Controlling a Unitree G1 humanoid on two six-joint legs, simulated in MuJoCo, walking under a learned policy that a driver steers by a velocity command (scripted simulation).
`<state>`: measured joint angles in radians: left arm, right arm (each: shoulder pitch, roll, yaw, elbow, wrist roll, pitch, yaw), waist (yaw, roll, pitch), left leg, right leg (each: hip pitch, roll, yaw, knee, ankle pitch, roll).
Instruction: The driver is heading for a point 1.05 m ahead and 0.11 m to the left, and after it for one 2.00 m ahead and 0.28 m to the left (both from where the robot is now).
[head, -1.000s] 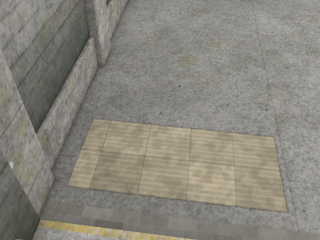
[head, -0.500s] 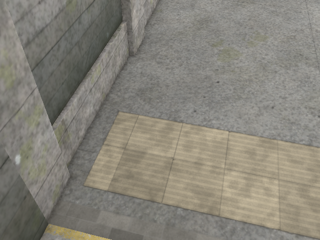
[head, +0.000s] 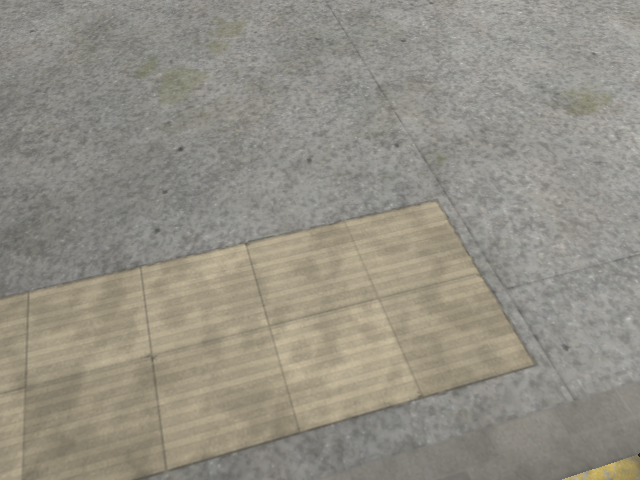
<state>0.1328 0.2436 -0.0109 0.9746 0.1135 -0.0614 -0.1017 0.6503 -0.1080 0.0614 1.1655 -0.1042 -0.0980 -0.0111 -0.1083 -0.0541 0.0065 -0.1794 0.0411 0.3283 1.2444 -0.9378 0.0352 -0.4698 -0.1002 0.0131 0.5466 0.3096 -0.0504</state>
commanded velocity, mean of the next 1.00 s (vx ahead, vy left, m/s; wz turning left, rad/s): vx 0.35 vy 0.00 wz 0.16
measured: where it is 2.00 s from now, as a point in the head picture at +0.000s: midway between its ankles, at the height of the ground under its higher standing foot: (223, 406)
